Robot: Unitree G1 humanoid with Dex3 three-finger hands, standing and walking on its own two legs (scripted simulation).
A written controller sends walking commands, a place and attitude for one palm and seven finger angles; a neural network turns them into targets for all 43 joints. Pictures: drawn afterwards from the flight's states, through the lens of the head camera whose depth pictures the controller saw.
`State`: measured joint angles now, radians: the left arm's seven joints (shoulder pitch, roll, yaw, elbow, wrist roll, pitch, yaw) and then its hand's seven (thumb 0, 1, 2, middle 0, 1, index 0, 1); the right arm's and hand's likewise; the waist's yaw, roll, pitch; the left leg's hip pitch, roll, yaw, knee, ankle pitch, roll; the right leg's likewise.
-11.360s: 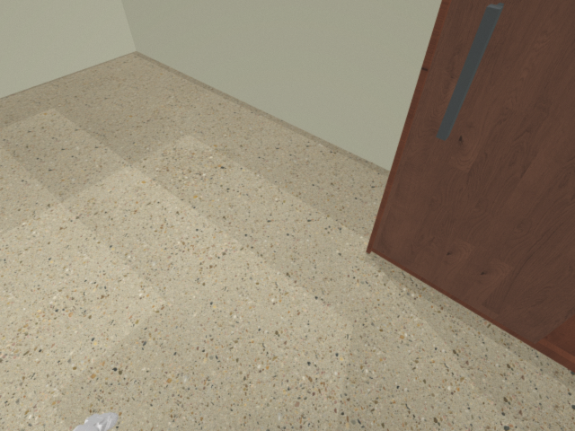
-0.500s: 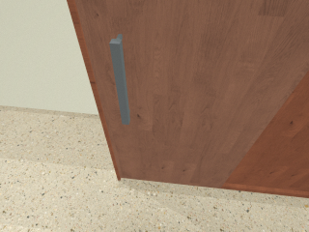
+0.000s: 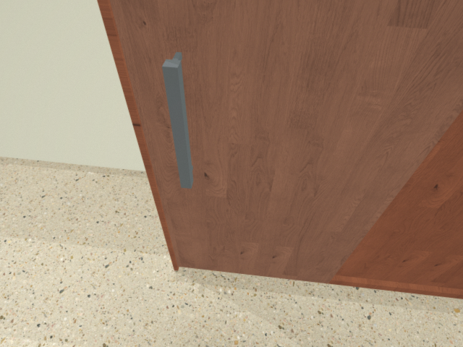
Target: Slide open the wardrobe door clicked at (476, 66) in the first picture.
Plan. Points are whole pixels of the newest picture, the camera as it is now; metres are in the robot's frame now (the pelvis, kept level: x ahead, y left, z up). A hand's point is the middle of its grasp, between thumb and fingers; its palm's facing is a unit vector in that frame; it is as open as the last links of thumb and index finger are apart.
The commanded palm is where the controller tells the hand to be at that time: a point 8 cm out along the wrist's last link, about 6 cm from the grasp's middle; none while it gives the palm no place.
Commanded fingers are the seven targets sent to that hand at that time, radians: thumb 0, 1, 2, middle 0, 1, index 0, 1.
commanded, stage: look again from close up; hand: left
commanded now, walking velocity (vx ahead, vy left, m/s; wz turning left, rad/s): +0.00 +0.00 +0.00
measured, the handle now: (183, 129) +0.52 +0.14 +0.08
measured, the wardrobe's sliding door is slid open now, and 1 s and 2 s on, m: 0.00 0.00 0.00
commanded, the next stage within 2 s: raise the hand with hooked fingers in 0.44 s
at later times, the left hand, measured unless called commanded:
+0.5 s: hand out of the picture -0.02 +0.16 -0.18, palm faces +0.05 -0.99 -0.16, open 7.4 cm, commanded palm none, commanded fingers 0.00 0.90 0.90 -0.20 -0.30 -0.20 -0.30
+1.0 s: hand (145, 330) +0.16 +0.16 -0.05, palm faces +0.02 -1.00 -0.05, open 8.7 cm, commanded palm +0.15 +0.22 -0.02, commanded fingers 0.00 0.34 0.66 -0.24 -0.66 -0.24 -0.66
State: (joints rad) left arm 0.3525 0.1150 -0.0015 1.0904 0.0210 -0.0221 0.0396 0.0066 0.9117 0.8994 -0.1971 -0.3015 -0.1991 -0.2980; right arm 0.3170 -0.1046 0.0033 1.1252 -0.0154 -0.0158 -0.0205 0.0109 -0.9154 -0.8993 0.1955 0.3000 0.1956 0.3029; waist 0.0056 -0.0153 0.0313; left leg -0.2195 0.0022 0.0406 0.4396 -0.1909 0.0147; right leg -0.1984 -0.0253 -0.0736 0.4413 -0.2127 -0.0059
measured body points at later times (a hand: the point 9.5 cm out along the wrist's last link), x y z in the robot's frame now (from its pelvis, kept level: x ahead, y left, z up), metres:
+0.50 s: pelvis +0.01 +0.00 +0.00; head +0.01 +0.01 +0.45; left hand -0.02 +0.21 -0.16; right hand -0.01 -0.20 -0.16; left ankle +0.03 +0.11 -0.74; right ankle +0.02 -0.12 -0.74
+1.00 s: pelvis +0.00 -0.03 -0.07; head +0.02 -0.02 +0.38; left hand +0.16 +0.21 -0.05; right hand +0.22 -0.28 -0.10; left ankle +0.03 +0.11 -0.74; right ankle +0.02 -0.12 -0.74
